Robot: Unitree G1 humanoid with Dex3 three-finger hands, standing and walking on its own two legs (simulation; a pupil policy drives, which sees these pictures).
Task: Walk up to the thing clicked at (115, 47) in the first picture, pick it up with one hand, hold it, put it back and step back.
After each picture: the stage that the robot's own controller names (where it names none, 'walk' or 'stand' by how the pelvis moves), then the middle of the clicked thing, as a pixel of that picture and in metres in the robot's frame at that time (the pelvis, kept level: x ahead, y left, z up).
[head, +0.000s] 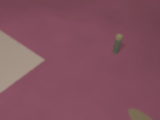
stand; (117, 44) +1.42 -0.42 -0.66
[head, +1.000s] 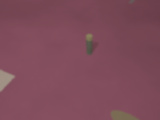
walk; (89, 44) +1.35 +0.00 -0.63
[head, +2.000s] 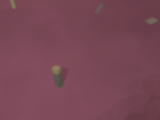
walk; (57, 77) +0.88 +0.26 -0.64
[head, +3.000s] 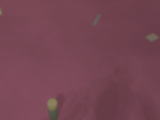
walk; (53, 110) +0.56 +0.17 -0.64
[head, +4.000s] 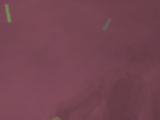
stand; out of the picture +0.43 +0.17 -0.64
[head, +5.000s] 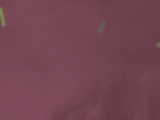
stand; out of the picture +0.41 +0.19 -0.65
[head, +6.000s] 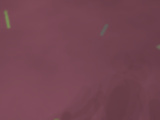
stand; out of the picture +0.45 +0.18 -0.66
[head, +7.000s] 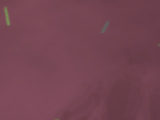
stand; out of the picture +0.43 +0.17 -0.66
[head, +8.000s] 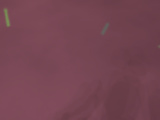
stand; out of the picture +0.42 +0.17 -0.66
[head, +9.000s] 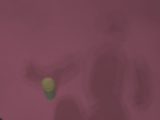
go down; (49, 89) +0.48 +0.15 -0.51
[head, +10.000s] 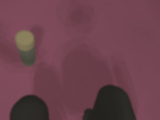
go down; (27, 51) +0.54 +0.17 -0.28
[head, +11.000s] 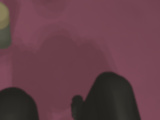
close in; out of the picture +0.53 +0.19 -0.22
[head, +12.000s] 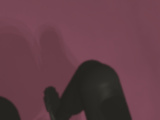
close; out of the picture +0.53 +0.23 -0.18
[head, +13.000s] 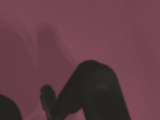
lift; out of the picture +0.50 +0.22 -0.19
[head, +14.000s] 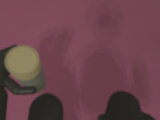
lift; (31, 74) +0.36 +0.17 -0.04
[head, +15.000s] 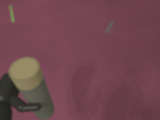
hold; (36, 93) +0.30 +0.15 +0.08
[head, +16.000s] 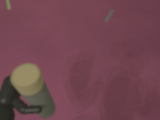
hold; (38, 95) +0.31 +0.15 +0.04
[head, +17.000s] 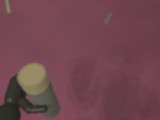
crouch; (43, 95) +0.31 +0.13 +0.04
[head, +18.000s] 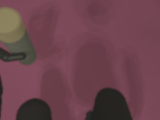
crouch; (19, 43) +0.47 +0.15 -0.04
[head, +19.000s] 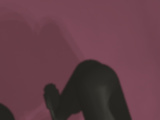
lower; out of the picture +0.49 +0.22 -0.19
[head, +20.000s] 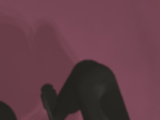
lower; out of the picture +0.49 +0.22 -0.19
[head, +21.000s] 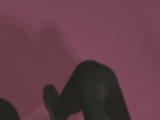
lower; out of the picture +0.49 +0.22 -0.19
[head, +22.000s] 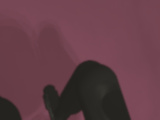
lower; out of the picture +0.49 +0.21 -0.19
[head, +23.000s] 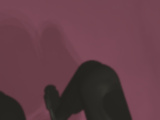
loosen; out of the picture +0.48 +0.19 -0.19
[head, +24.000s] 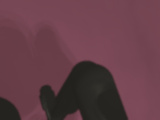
withdraw; out of the picture +0.48 +0.19 -0.20
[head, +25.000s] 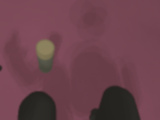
walk; (45, 58) +0.49 +0.12 -0.28
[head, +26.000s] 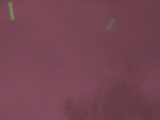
stand; out of the picture +0.39 +0.10 -0.59
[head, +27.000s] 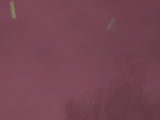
stand; out of the picture +0.41 +0.11 -0.60
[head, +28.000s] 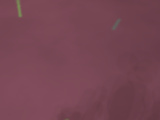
stand; out of the picture +0.41 +0.10 -0.62
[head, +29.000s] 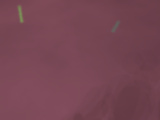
walk; out of the picture +0.42 +0.11 -0.65
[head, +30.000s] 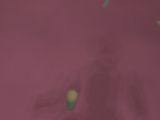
walk; (71, 101) +0.52 +0.02 -0.64
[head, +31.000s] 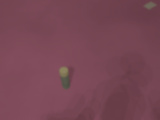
walk; (65, 78) +0.75 +0.18 -0.63
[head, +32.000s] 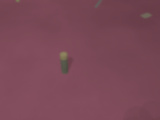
stand; (64, 63) +1.05 +0.19 -0.63
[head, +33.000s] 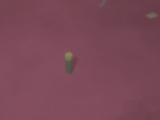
stand; (69, 63) +1.04 +0.13 -0.65
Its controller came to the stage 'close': yes
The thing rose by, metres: 0.69
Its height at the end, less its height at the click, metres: +0.00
